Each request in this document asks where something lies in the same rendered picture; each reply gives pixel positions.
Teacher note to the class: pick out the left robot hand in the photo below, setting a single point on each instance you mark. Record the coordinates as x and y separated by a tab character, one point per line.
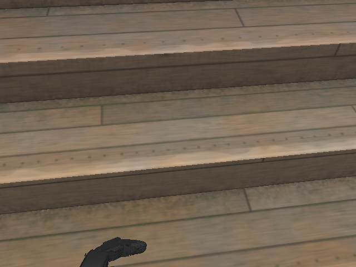
111	250

